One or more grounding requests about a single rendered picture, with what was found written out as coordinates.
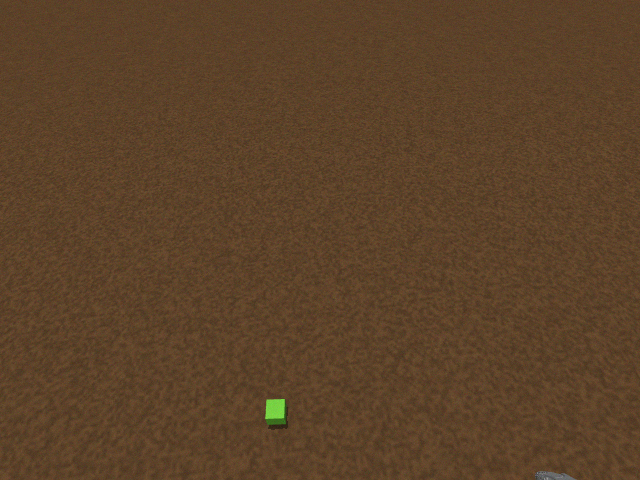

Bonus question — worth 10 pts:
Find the cube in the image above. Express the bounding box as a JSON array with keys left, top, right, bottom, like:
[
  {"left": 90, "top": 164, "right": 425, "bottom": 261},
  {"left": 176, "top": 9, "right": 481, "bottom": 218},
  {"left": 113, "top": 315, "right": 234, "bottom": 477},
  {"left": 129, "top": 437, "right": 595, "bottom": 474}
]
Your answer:
[{"left": 265, "top": 399, "right": 287, "bottom": 425}]

